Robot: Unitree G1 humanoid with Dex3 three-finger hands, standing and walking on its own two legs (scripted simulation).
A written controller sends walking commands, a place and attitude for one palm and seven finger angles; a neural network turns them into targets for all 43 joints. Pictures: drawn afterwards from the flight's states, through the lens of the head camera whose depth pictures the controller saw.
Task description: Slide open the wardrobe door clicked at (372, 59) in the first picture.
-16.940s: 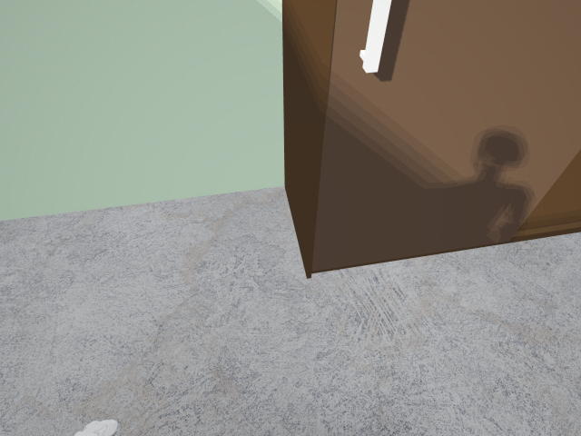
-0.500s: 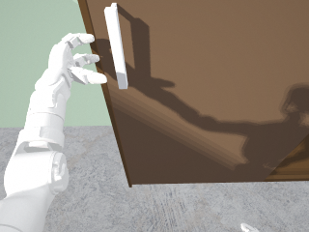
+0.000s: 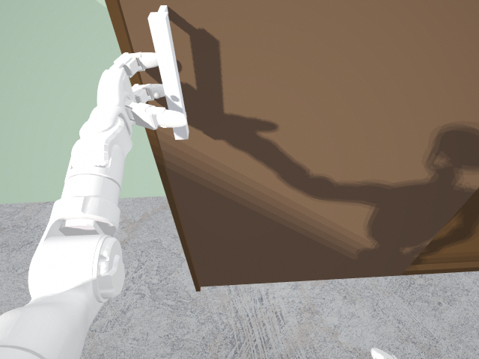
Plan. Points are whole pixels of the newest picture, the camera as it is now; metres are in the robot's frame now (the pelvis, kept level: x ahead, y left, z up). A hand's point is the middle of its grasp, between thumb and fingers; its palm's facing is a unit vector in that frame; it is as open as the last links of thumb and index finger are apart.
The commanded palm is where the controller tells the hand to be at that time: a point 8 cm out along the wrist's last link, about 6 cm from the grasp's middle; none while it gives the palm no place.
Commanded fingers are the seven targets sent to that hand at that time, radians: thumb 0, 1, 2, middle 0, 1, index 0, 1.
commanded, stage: feel for the door with the fingertips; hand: left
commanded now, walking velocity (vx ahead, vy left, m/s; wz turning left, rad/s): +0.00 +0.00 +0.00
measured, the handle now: (173, 78) +0.52 +0.12 +0.23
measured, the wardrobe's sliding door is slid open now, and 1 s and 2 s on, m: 0.00 0.00 0.00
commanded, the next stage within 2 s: slide the fingers in behind the handle in 0.32 s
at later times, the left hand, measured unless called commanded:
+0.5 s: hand (155, 89) +0.48 +0.15 +0.23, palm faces +0.06 -1.00 +0.01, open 13.6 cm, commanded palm +0.45 +0.20 +0.24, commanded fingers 0.00 -0.50 0.30 -0.30 -1.20 -0.30 -1.20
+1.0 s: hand (154, 98) +0.45 +0.14 +0.23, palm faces +0.04 -1.00 +0.01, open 14.0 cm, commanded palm +0.43 +0.18 +0.24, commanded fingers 0.00 -0.50 0.30 -0.30 -1.20 -0.30 -1.20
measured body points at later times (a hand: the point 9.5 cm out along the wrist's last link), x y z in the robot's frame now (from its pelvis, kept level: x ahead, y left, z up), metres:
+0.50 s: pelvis +0.00 -0.01 +0.00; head +0.01 -0.02 +0.45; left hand +0.47 +0.20 +0.24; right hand +0.07 -0.27 -0.12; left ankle +0.03 +0.11 -0.74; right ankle -0.04 -0.10 -0.74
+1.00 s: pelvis +0.00 +0.00 +0.00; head +0.00 -0.01 +0.45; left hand +0.44 +0.19 +0.24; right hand +0.11 -0.25 -0.11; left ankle +0.03 +0.11 -0.74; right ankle -0.04 -0.10 -0.74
